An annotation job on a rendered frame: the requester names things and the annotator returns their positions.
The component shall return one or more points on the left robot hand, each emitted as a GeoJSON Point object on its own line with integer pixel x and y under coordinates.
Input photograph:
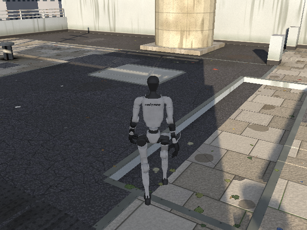
{"type": "Point", "coordinates": [131, 137]}

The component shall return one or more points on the right robot hand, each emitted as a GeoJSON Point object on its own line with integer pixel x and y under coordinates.
{"type": "Point", "coordinates": [176, 146]}

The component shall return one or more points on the right robot upper arm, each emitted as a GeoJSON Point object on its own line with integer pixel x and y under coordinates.
{"type": "Point", "coordinates": [169, 109]}

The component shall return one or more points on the robot right shin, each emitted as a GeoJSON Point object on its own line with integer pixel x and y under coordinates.
{"type": "Point", "coordinates": [165, 165]}

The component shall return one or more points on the robot right forearm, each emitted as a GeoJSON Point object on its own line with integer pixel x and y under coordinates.
{"type": "Point", "coordinates": [173, 134]}

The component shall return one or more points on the robot left forearm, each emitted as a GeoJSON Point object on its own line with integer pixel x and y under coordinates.
{"type": "Point", "coordinates": [132, 127]}

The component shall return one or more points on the left robot upper arm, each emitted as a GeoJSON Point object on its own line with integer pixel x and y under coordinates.
{"type": "Point", "coordinates": [136, 109]}

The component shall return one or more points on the humanoid robot torso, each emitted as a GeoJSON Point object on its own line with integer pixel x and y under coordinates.
{"type": "Point", "coordinates": [153, 114]}

